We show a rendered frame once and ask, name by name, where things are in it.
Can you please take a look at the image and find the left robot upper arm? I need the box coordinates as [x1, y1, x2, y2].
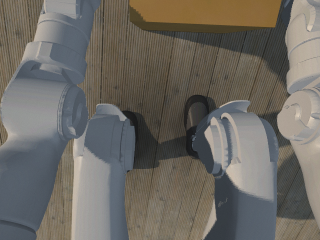
[0, 76, 89, 240]

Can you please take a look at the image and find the right robot upper arm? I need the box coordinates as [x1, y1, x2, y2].
[277, 86, 320, 231]

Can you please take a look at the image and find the right robot forearm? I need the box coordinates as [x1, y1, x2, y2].
[281, 0, 320, 95]

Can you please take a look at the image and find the left robot foot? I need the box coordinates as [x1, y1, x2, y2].
[121, 110, 139, 172]

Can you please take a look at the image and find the left robot forearm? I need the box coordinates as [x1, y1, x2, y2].
[0, 0, 101, 127]

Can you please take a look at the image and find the carton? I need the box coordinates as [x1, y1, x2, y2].
[129, 0, 282, 34]

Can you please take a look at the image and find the right robot thigh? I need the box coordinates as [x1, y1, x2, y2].
[201, 112, 278, 240]

